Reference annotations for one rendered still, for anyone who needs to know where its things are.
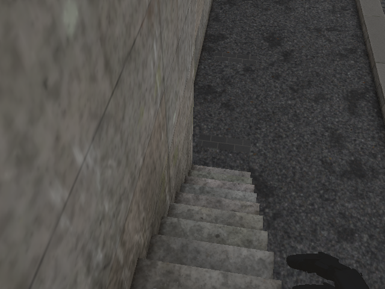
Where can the stairs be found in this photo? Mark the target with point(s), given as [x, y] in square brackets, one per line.
[212, 237]

